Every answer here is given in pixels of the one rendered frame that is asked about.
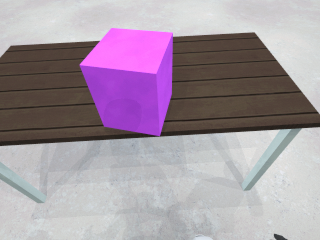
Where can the table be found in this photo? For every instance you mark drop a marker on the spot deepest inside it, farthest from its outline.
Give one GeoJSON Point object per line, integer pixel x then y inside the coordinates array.
{"type": "Point", "coordinates": [221, 83]}

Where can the carton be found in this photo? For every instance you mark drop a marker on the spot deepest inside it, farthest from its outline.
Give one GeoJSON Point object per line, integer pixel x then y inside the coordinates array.
{"type": "Point", "coordinates": [129, 76]}

